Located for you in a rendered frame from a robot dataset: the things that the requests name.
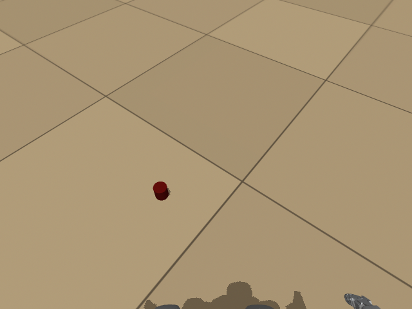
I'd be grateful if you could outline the right robot hand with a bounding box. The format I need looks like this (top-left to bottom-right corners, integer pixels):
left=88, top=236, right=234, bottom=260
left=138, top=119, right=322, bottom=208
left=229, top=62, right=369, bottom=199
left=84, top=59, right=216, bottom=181
left=344, top=294, right=380, bottom=309

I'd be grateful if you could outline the tin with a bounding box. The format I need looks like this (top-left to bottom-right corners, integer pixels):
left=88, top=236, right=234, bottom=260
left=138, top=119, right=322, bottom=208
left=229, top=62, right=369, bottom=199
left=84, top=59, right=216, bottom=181
left=153, top=182, right=169, bottom=200

